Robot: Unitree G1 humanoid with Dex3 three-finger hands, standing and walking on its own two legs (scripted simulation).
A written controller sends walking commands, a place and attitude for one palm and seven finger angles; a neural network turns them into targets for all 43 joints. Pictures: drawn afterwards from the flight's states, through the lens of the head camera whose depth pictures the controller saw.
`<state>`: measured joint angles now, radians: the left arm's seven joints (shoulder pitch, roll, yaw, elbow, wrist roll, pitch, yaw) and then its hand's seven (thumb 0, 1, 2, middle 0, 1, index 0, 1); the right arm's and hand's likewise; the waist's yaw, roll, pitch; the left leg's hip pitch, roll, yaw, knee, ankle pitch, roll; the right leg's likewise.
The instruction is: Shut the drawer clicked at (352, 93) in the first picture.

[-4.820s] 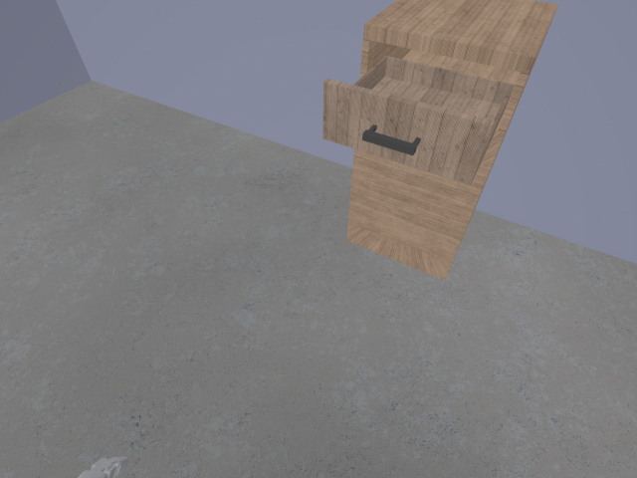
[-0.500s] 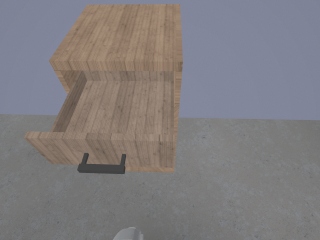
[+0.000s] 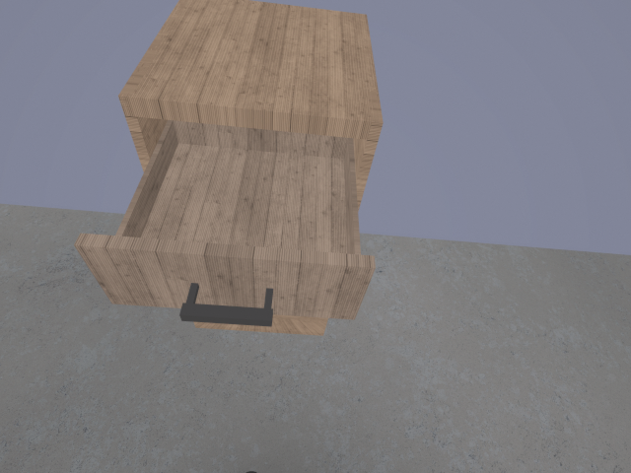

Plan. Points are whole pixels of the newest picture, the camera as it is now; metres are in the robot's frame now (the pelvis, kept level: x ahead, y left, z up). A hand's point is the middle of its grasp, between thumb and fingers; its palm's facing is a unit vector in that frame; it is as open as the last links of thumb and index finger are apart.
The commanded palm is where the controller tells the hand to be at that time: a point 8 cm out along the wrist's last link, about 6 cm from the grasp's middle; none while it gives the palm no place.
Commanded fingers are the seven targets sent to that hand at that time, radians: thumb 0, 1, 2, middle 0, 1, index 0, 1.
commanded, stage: come to a stop and stand still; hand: left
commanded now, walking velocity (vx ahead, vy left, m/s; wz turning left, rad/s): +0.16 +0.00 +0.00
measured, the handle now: (229, 303) +0.33 +0.14 -0.02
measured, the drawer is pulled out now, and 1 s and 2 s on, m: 0.27 0.27 0.27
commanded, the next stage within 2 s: look again from close up in 1.62 s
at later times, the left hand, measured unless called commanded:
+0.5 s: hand out of the picture -0.11 +0.08 -0.14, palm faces +0.15 -0.96 -0.25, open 7.4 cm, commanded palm none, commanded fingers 0.00 0.90 0.90 -0.20 -0.30 -0.20 -0.30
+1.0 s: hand out of the picture -0.02 +0.12 -0.18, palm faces +0.09 -0.98 -0.18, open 7.4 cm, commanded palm none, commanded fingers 0.00 0.90 0.90 -0.20 -0.30 -0.20 -0.30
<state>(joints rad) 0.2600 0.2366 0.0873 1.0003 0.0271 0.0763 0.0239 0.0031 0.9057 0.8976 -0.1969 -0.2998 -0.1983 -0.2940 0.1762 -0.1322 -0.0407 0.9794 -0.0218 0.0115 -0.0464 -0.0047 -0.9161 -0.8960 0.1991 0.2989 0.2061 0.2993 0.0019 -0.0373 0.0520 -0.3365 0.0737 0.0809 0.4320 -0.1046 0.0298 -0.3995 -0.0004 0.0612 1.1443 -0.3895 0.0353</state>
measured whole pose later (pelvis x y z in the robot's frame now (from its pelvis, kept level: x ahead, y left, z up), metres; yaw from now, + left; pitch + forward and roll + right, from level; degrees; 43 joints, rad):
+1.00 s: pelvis +0.00 -0.03 -0.01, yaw +0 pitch -1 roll +1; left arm 0.31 0.11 0.01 1.15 0.01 -0.01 0.05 0.00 0.91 0.90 -0.20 -0.30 -0.20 -0.29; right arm 0.15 -0.12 -0.01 1.11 0.00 -0.02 -0.07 -0.01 -0.91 -0.90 0.19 0.30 0.20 0.30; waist 0.03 -0.01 0.01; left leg -0.18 0.01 0.08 0.47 -0.28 0.00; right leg -0.02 -0.01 -0.05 0.41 -0.39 -0.03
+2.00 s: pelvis -0.02 -0.03 -0.01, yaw +0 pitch -1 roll +0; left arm 0.34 0.13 -0.01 1.06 0.02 -0.02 0.06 0.00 0.90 0.90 -0.20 -0.30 -0.20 -0.29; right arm 0.25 -0.17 0.00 1.06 -0.01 -0.02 -0.04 0.01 -0.92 -0.90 0.19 0.30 0.20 0.30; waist 0.00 0.00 0.02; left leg -0.26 0.03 0.05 0.59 -0.31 0.00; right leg -0.08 0.02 -0.05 0.51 -0.41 -0.03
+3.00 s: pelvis +0.03 -0.06 -0.01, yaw -2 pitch -2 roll +2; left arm 0.37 0.11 -0.01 1.10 0.01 0.02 0.05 0.01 0.90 0.90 -0.20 -0.30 -0.20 -0.29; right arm 0.16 -0.14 0.00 1.03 0.00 -0.02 -0.05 0.00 -0.91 -0.90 0.19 0.30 0.20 0.30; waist 0.04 -0.04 0.07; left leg -0.26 -0.01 0.12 0.54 -0.26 0.04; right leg -0.20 0.01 -0.05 0.81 -0.54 -0.01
